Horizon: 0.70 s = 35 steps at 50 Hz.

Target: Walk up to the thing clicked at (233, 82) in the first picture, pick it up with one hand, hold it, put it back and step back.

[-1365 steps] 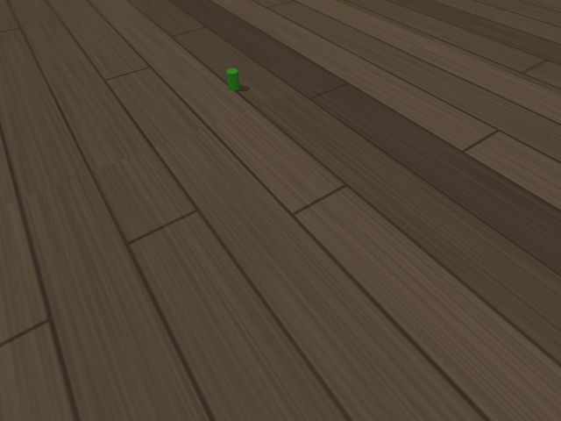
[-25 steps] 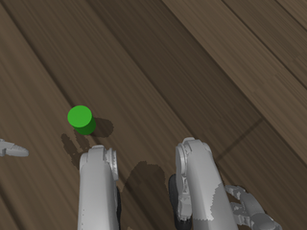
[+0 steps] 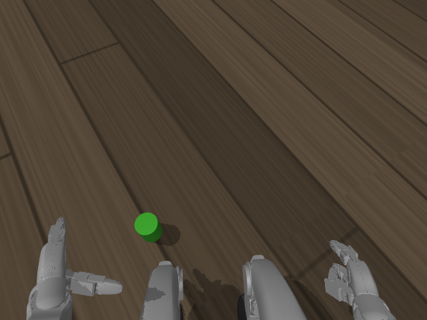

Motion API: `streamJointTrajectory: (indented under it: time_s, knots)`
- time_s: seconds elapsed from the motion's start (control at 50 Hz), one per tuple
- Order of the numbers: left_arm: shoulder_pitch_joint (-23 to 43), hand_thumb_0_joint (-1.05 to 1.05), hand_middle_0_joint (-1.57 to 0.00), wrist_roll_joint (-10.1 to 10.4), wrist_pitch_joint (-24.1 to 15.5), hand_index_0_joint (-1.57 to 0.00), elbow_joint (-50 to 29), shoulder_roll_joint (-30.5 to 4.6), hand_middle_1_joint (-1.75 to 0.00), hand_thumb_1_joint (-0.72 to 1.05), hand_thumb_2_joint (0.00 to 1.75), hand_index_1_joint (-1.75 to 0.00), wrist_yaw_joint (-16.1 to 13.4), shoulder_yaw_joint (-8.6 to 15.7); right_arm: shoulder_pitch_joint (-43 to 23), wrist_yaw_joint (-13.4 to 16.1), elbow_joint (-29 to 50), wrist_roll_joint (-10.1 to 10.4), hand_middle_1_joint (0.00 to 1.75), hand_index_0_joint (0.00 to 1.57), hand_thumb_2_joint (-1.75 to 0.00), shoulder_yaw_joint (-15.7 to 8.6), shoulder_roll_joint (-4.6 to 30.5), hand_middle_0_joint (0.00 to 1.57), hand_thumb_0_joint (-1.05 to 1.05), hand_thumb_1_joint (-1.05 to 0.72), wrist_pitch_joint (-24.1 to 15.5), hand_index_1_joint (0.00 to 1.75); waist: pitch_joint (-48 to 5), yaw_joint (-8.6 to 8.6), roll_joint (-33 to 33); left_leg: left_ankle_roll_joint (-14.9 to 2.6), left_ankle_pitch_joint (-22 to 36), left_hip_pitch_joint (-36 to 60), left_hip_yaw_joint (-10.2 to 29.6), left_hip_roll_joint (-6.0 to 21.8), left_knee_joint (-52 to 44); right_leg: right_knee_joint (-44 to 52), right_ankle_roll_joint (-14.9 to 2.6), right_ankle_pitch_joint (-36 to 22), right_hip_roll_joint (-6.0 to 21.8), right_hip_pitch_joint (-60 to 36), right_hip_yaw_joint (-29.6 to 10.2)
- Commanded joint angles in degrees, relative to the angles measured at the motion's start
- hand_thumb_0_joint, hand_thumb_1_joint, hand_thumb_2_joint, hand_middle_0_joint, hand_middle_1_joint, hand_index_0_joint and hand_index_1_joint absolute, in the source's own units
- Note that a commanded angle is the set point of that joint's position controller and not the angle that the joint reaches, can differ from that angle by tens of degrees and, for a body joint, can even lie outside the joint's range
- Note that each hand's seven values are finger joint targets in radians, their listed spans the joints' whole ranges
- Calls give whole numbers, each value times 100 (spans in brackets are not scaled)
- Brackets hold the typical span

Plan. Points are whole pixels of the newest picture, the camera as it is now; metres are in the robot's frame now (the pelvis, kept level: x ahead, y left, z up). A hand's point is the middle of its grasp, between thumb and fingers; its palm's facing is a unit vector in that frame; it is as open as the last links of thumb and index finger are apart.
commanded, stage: home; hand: left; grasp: from the side
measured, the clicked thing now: (149, 227) +0.43 +0.22 -0.54
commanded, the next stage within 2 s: none
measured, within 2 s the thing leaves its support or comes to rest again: neither
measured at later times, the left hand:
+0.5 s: hand (69, 284) +0.21 +0.20 +0.06, palm faces +0.13 -0.94 -0.30, open 17.3 cm
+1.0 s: hand (78, 282) +0.21 +0.19 +0.06, palm faces +0.13 -0.95 -0.29, open 17.4 cm
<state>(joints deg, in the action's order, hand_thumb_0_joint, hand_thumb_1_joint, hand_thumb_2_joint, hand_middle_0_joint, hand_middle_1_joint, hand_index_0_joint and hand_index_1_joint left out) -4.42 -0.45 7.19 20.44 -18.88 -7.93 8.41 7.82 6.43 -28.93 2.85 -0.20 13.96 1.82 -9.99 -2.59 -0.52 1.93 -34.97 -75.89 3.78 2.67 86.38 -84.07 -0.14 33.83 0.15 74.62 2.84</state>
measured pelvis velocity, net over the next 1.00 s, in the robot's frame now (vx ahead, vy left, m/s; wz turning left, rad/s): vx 0.05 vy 0.01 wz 0.03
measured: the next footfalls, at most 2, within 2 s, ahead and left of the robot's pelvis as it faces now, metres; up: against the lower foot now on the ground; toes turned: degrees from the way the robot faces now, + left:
none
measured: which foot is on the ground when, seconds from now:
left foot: down 0.00-1.00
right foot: down 0.00-1.00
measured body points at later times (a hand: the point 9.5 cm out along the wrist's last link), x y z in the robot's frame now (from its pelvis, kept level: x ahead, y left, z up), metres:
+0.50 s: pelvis +0.04 +0.02 +0.11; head +0.06 +0.02 +0.56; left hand +0.20 +0.25 +0.08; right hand +0.21 -0.21 +0.04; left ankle +0.05 +0.14 -0.57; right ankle +0.05 -0.12 -0.57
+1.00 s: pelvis +0.05 +0.01 +0.12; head +0.07 +0.01 +0.57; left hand +0.20 +0.24 +0.08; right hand +0.21 -0.23 +0.04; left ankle +0.05 +0.14 -0.57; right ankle +0.05 -0.12 -0.57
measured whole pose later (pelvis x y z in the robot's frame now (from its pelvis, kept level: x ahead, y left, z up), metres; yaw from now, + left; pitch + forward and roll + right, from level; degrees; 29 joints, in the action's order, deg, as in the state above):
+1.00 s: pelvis +0.05 +0.01 +0.12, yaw +2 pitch +8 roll -2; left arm -26.6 0.9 16.4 0.1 -11.9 -8.2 -0.7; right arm 16.3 10.1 -28.4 1.1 1.8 11.5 -5.9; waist -6.4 -1.7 -2.1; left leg 1.3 -27.6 -35.3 2.5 2.5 55.1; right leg -51.7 0.6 26.1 0.3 33.3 2.8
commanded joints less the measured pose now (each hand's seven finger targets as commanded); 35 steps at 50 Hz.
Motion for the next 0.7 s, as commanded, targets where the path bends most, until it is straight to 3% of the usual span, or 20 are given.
streamJointTrajectory:
  time_s: [0.0, 0.14, 0.18, 0.26, 0.42, 0.54, 0.6, 0.64, 0.66, 0.68]
  knots:
    - [-272, 0, -5, 28, 63, -5, -1256, -820, -6, -51, 8, -6, -207, 277, 428, 189, 656, -4, 30, 20, -90, -248, 668, 20, 0, -90, -341, 30, -1952, 38, -230, -317, 1421, 2134, -326, -175, -1768, 2092, -35, -1463, -19, -2581, -242]
    - [-954, 0, -5, 101, 488, -5, -2021, -301, -6, -52, 7, -6, -348, -191, 526, 414, 809, -34, 30, 20, -90, -153, 531, 20, 0, -90, -512, 30, -1215, -25, -408, -250, 1603, 3285, -344, -208, -2815, 2972, -23, -1655, -53, -3312, -99]
    - [-1246, 0, -6, 122, 588, -6, -2352, -224, -6, -49, 9, -6, -364, -294, 560, 457, 878, -49, 30, 20, -90, -138, 518, 20, 0, -90, -563, 30, -1061, 64, -502, -226, 1649, 3585, -347, -203, -3117, 3166, -44, -1654, -72, -3498, -43]
    - [-1739, 0, -5, 157, 756, -5, -2974, 11, -6, -51, 8, -6, -373, -580, 535, 528, 1038, -69, 30, 20, -90, -105, 458, 20, 0, -90, -701, 30, -695, 19, -381, -223, 1606, 3915, -301, -190, -3512, 3504, -28, -1618, -122, -3786, 67]
    - [-2182, 0, -5, 128, 764, -5, -3370, 117, -6, -54, 6, -6, -236, -654, 441, 534, 1149, -143, 30, 20, -90, -76, 428, 20, 0, -90, -919, 30, 89, 65, -80, -222, 1226, 4011, -181, -151, -4084, 3905, -12, -1176, -188, -3949, 209]
    - [-2153, 0, -5, 82, 687, -5, -3228, 154, -6, -54, 6, -6, -138, -644, 503, 504, 1087, -199, 30, 20, -90, -81, 425, 20, 0, -90, -1048, 30, -25, 30, -142, -199, 1713, 4213, -215, -173, -4028, 3873, -30, -1573, -184, -4150, 164]
    - [-1985, 0, -5, 64, 626, -5, -3494, 52, -6, -54, 6, -6, -133, -564, 518, 496, 1081, -212, 30, 20, -90, -77, 431, 20, 0, -90, -1090, 30, -286, 99, -402, -145, 1868, 4458, -160, -150, -4109, 3802, -63, -1659, -191, -4286, 173]
    - [-2015, 0, -5, 59, 639, -5, -3393, 128, -5, -56, 5, -5, -115, -657, 525, 503, 1065, -228, 30, 20, -90, -76, 426, 20, 0, -90, -1111, 30, -367, 59, -454, -140, 2031, 4522, -185, -167, -4062, 3825, -61, -1799, -183, -4336, 153]
    - [-1882, 0, -5, 57, 620, -5, -3586, -18, -5, -55, 5, -5, -142, -539, 521, 509, 1034, -220, 30, 20, -90, -70, 410, 20, 0, -90, -1125, 30, -399, 84, -467, -139, 2097, 4570, -189, -172, -4062, 3820, -56, -1866, -182, -4398, 151]
    - [-2040, 0, -5, 50, 642, -5, -3274, 123, -5, -56, 5, -5, -125, -635, 509, 512, 1027, -223, 30, 20, -90, -60, 409, 20, 0, -90, -1129, 30, -337, 63, -413, -142, 2085, 4564, -213, -186, -4054, 3854, -49, -1867, -180, -4368, 143]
